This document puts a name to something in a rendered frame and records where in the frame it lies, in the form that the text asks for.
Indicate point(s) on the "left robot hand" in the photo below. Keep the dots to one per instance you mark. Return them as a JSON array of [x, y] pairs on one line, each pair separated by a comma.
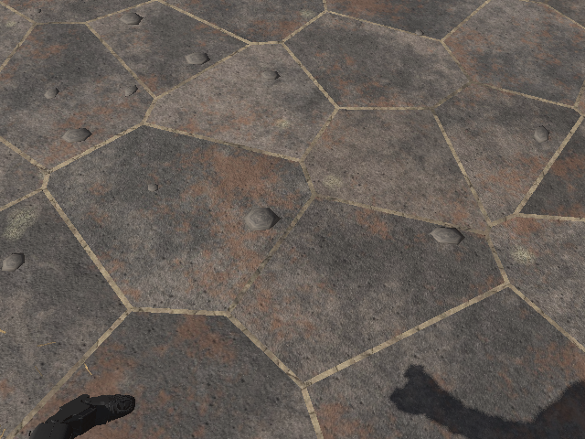
[[81, 414]]

